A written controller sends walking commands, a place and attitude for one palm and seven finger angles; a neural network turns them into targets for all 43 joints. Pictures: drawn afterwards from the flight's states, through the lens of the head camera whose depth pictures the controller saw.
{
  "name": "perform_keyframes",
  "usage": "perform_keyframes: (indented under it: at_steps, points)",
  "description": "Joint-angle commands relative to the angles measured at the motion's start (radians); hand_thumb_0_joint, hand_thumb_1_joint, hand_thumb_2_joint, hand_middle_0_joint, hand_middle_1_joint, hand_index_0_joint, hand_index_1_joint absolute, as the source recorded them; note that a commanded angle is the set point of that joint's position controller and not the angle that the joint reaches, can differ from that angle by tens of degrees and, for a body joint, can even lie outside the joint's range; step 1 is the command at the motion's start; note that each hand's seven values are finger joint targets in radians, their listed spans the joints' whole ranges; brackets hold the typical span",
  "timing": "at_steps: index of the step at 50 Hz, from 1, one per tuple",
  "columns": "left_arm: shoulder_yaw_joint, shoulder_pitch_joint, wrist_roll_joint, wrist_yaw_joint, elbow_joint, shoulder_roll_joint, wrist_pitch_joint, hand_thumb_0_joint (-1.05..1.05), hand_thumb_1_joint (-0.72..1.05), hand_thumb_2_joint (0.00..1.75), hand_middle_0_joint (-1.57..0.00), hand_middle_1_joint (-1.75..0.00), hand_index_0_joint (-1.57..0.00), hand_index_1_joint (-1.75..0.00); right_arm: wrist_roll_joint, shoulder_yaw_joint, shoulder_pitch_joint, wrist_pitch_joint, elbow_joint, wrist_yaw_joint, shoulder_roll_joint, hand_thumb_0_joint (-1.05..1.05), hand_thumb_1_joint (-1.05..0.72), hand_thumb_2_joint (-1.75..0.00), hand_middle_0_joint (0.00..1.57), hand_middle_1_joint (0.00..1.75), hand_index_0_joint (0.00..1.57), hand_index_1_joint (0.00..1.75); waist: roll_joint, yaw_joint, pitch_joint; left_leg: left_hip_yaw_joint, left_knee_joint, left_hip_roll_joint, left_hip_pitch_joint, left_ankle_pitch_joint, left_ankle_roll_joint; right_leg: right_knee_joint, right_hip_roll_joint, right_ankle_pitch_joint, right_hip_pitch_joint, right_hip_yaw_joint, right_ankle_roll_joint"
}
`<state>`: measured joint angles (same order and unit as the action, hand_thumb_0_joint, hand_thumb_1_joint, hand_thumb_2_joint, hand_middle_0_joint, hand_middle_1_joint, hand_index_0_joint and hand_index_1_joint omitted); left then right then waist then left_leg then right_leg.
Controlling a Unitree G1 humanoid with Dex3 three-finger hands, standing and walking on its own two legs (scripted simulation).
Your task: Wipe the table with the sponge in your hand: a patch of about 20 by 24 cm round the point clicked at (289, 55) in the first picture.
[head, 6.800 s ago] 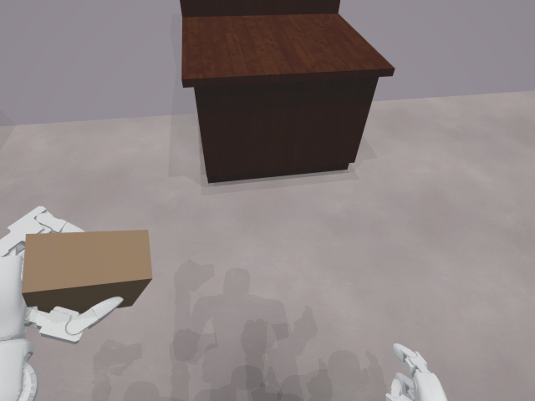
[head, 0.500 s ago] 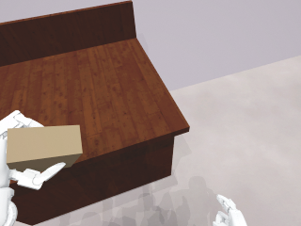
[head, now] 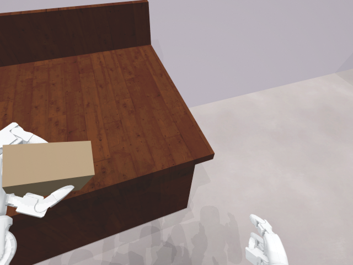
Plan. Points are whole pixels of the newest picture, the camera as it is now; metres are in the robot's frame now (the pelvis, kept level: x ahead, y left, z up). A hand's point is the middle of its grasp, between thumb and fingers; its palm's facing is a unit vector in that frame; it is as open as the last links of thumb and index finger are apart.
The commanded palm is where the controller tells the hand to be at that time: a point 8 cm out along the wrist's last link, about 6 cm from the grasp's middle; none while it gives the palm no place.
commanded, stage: come to a stop and stand still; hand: left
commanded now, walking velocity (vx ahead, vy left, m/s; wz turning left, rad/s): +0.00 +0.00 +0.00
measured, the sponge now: (61, 170) +0.23 +0.22 +0.15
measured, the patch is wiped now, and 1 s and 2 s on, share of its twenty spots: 0.00 0.00 0.00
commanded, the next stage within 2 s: look again from close up in 1.10 s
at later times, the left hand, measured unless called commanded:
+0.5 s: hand (24, 177) +0.21 +0.27 +0.16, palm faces +0.40 -0.86 -0.31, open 9.7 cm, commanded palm +0.15 +0.29 +0.18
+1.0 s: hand (21, 151) +0.25 +0.29 +0.18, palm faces +0.36 -0.86 -0.35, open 9.7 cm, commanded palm +0.19 +0.32 +0.18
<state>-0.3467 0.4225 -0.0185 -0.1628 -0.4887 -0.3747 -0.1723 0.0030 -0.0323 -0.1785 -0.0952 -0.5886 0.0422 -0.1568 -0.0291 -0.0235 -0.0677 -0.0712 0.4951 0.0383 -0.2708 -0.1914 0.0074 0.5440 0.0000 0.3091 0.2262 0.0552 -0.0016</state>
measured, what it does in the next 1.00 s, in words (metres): shifts its weight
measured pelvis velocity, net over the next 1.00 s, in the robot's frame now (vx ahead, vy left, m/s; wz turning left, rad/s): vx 0.02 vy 0.05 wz -0.02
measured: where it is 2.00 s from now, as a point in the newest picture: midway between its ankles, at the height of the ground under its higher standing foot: outside the picture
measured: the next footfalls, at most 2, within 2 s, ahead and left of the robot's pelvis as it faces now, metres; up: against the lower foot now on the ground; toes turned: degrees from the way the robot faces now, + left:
none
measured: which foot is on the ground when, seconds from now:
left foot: down 0.00-1.00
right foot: down 0.00-1.00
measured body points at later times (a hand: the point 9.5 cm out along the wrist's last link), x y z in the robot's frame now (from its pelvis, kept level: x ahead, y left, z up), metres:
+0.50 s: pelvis -0.02 +0.01 +0.00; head -0.01 +0.05 +0.45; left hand +0.18 +0.31 +0.18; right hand +0.14 -0.23 -0.06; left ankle +0.05 +0.12 -0.73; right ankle +0.00 -0.09 -0.73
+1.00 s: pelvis +0.02 +0.05 +0.01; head +0.05 +0.08 +0.46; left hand +0.22 +0.33 +0.20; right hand +0.22 -0.16 -0.05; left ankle +0.05 +0.12 -0.73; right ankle +0.00 -0.09 -0.73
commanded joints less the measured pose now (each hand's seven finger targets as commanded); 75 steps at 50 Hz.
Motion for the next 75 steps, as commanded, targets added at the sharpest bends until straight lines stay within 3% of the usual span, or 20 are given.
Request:
perform_keyframes:
  at_steps: [1, 2, 3, 5, 8, 9, 11, 13, 15, 17, 21, 24, 28, 32, 40, 45, 51, 58, 61, 75]
  points:
    - [-0.661, -1.021, 0.12, 0.019, -0.376, -0.911, -0.16, 0.0, 0.1, 1.3, -1.2, -1.6, -1.2, -1.6, 0.063, 0.103, -0.038, -0.106, 0.11, 0.009, -0.201, 0.0, -0.9, -0.9, 0.2, 0.3, 0.2, 0.3, 0.037, -0.05, 0.044, 0.047, 0.083, 0.088, -0.149, 0.117, -0.051, -0.24, -0.122, -0.281, -0.003, -0.2, -0.017]
    - [-0.227, -0.496, 0.014, 0.059, 0.143, -0.295, -0.107, 0.0, 0.1, 1.3, -1.2, -1.6, -1.2, -1.6, 0.018, 0.052, 0.021, -0.111, 0.065, 0.005, -0.07, 0.0, -0.9, -0.9, 0.2, 0.3, 0.2, 0.3, -0.046, 0.003, 0.168, 0.071, 0.082, -0.029, 0.033, 0.017, -0.017, -0.208, -0.198, -0.295, 0.062, -0.268, -0.12]
    - [-0.195, -0.261, -0.014, 0.051, 0.039, -0.237, -0.108, 0.0, 0.1, 1.3, -1.2, -1.6, -1.2, -1.6, -0.002, 0.075, 0.025, -0.105, 0.126, 0.004, -0.125, 0.0, -0.9, -0.9, 0.2, 0.3, 0.2, 0.3, -0.003, -0.013, 0.134, 0.059, 0.038, -0.005, 0.08, 0.047, -0.007, -0.222, -0.166, -0.356, 0.037, -0.264, -0.077]
    - [-0.129, -0.137, -0.052, 0.06, 0.018, -0.147, -0.105, 0.0, 0.1, 1.3, -1.2, -1.6, -1.2, -1.6, -0.013, 0.085, 0.027, -0.107, 0.136, -0.004, -0.155, 0.0, -0.9, -0.9, 0.2, 0.3, 0.2, 0.3, 0.135, -0.02, 0.25, 0.077, -0.05, 0.014, 0.145, 0.133, -0.032, -0.135, -0.126, -0.26, -0.056, -0.185, -0.051]
    - [-0.102, -0.041, -0.055, 0.065, -0.076, -0.162, -0.104, 0.0, 0.1, 1.3, -1.2, -1.6, -1.2, -1.6, -0.014, 0.064, 0.057, -0.096, 0.162, -0.021, -0.149, 0.0, -0.9, -0.9, 0.2, 0.3, 0.2, 0.3, -0.037, -0.027, 0.204, 0.075, -0.018, 0.004, 0.076, 0.005, -0.038, -0.234, -0.125, -0.064, -0.013, -0.178, -0.001]
    - [-0.094, -0.032, -0.055, 0.064, -0.072, -0.163, -0.099, 0.0, 0.1, 1.3, -1.2, -1.6, -1.2, -1.6, -0.015, 0.058, 0.058, -0.096, 0.162, -0.018, -0.145, 0.0, -0.9, -0.9, 0.2, 0.3, 0.2, 0.3, -0.116, -0.023, 0.168, 0.071, 0.001, -0.017, 0.046, -0.068, -0.034, -0.286, -0.142, 0.06, 0.021, -0.196, -0.007]
    - [-0.095, -0.013, -0.056, 0.058, -0.044, -0.162, -0.082, 0.0, 0.1, 1.3, -1.2, -1.6, -1.2, -1.6, -0.018, 0.056, 0.062, -0.09, 0.163, -0.005, -0.146, 0.0, -0.9, -0.9, 0.2, 0.3, 0.2, 0.3, -0.179, -0.014, 0.106, 0.074, 0.021, -0.029, 0.051, -0.109, -0.029, -0.341, -0.154, 0.242, 0.121, -0.207, -0.041]
    - [-0.121, -0.07, -0.05, 0.054, -0.06, -0.189, -0.081, 0.0, 0.1, 1.3, -1.2, -1.6, -1.2, -1.6, -0.01, 0.049, 0.062, -0.097, 0.153, 0.008, -0.148, 0.0, -0.9, -0.9, 0.2, 0.3, 0.2, 0.3, -0.169, -0.004, 0.082, 0.081, 0.017, -0.036, 0.066, -0.09, -0.028, -0.346, -0.145, 0.29, 0.167, -0.201, -0.048]
    - [-0.146, -0.184, -0.041, 0.042, -0.141, -0.237, -0.095, 0.0, 0.1, 1.3, -1.2, -1.6, -1.2, -1.6, -0.005, 0.047, 0.079, -0.106, 0.141, 0.021, -0.157, 0.0, -0.9, -0.9, 0.2, 0.3, 0.2, 0.3, -0.071, 0.002, 0.082, 0.1, -0.04, -0.028, 0.102, -0.074, -0.031, -0.315, -0.117, 0.256, 0.169, -0.169, -0.04]
    - [-0.121, -0.225, -0.033, 0.038, -0.146, -0.207, -0.108, 0.0, 0.1, 1.3, -1.2, -1.6, -1.2, -1.6, -0.001, 0.049, 0.075, -0.118, 0.136, 0.029, -0.162, 0.0, -0.9, -0.9, 0.2, 0.3, 0.2, 0.3, 0.042, -0.001, 0.084, 0.13, -0.094, -0.014, 0.096, -0.107, -0.042, -0.291, -0.082, 0.219, 0.128, -0.162, -0.029]
    - [-0.084, -0.285, -0.011, 0.034, -0.226, -0.188, -0.128, 0.0, 0.1, 1.3, -1.2, -1.6, -1.2, -1.6, 0.002, 0.055, 0.077, -0.136, 0.137, 0.024, -0.172, 0.0, -0.9, -0.9, 0.2, 0.3, 0.2, 0.3, 0.189, 0.0, 0.051, 0.175, -0.175, 0.008, 0.014, -0.251, -0.054, -0.267, -0.041, 0.195, 0.04, -0.147, -0.023]
    - [-0.07, -0.231, 0.001, 0.033, -0.22, -0.158, -0.135, 0.0, 0.1, 1.3, -1.2, -1.6, -1.2, -1.6, 0.002, 0.061, 0.068, -0.151, 0.136, 0.008, -0.175, 0.0, -0.9, -0.9, 0.2, 0.3, 0.2, 0.3, 0.212, -0.006, 0.084, 0.184, -0.212, 0.014, -0.041, -0.271, -0.054, -0.222, -0.013, 0.074, -0.072, -0.116, -0.019]
    - [-0.085, -0.116, 0.0, 0.037, -0.155, -0.141, -0.13, 0.0, 0.1, 1.3, -1.2, -1.6, -1.2, -1.6, 0.003, 0.061, 0.059, -0.148, 0.136, -0.003, -0.173, 0.0, -0.9, -0.9, 0.2, 0.3, 0.2, 0.3, 0.169, -0.011, 0.106, 0.214, -0.254, 0.037, -0.078, -0.281, -0.05, -0.192, 0.0, 0.003, -0.121, -0.094, -0.016]
    - [-0.095, -0.057, -0.014, 0.046, -0.115, -0.131, -0.112, 0.0, 0.1, 1.3, -1.2, -1.6, -1.2, -1.6, 0.002, 0.06, 0.052, -0.129, 0.14, -0.007, -0.166, 0.0, -0.9, -0.9, 0.2, 0.3, 0.2, 0.3, 0.051, -0.004, 0.135, 0.171, -0.186, 0.017, -0.004, -0.079, -0.033, -0.233, -0.013, -0.11, -0.1, -0.093, -0.016]
    - [-0.103, -0.154, -0.019, 0.049, -0.273, -0.176, -0.103, 0.0, 0.1, 1.3, -1.2, -1.6, -1.2, -1.6, -0.001, 0.052, 0.081, -0.119, 0.145, -0.002, -0.163, 0.0, -0.9, -0.9, 0.2, 0.3, 0.2, 0.3, 0.127, -0.004, 0.264, 0.142, -0.107, 0.024, 0.171, 0.332, -0.026, -0.165, -0.012, -0.337, -0.126, -0.054, -0.005]
    - [-0.114, -0.101, -0.02, 0.043, -0.26, -0.176, -0.091, 0.0, 0.1, 1.3, -1.2, -1.6, -1.2, -1.6, -0.002, 0.057, 0.075, -0.107, 0.145, -0.006, -0.16, 0.0, -0.9, -0.9, 0.2, 0.3, 0.2, 0.3, 0.138, -0.006, 0.269, 0.147, -0.092, 0.033, 0.196, 0.421, -0.01, -0.149, -0.009, -0.33, -0.115, -0.039, -0.008]
    - [-0.088, -0.046, -0.03, 0.048, -0.172, -0.127, -0.076, 0.0, 0.1, 1.3, -1.2, -1.6, -1.2, -1.6, -0.009, 0.059, 0.069, -0.071, 0.151, -0.006, -0.159, 0.0, -0.9, -0.9, 0.2, 0.3, 0.2, 0.3, 0.118, 0.001, 0.2, 0.155, -0.134, 0.038, 0.113, 0.315, 0.004, -0.171, -0.01, -0.271, -0.117, -0.033, -0.008]
    - [-0.084, -0.097, -0.028, 0.042, -0.195, -0.143, -0.082, 0.0, 0.1, 1.3, -1.2, -1.6, -1.2, -1.6, -0.009, 0.06, 0.087, -0.064, 0.164, 0.003, -0.164, 0.0, -0.9, -0.9, 0.2, 0.3, 0.2, 0.3, 0.098, 0.002, 0.177, 0.158, -0.175, 0.021, 0.051, 0.07, -0.017, -0.209, -0.02, -0.222, -0.139, -0.054, -0.01]
    - [-0.087, -0.118, -0.024, 0.037, -0.234, -0.152, -0.091, 0.0, 0.1, 1.3, -1.2, -1.6, -1.2, -1.6, -0.007, 0.061, 0.091, -0.07, 0.162, 0.007, -0.166, 0.0, -0.9, -0.9, 0.2, 0.3, 0.2, 0.3, 0.126, 0.001, 0.193, 0.159, -0.172, 0.015, 0.055, 0.058, -0.022, -0.205, -0.023, -0.225, -0.15, -0.057, -0.012]
    - [-0.094, -0.054, -0.03, 0.034, -0.152, -0.145, -0.071, 0.0, 0.1, 1.3, -1.2, -1.6, -1.2, -1.6, -0.013, 0.07, 0.086, -0.056, 0.148, 0.011, -0.17, 0.0, -0.9, -0.9, 0.2, 0.3, 0.2, 0.3, 0.067, 0.004, 0.161, 0.145, -0.143, 0.006, 0.063, 0.067, -0.027, -0.246, -0.04, -0.219, -0.11, -0.075, -0.014]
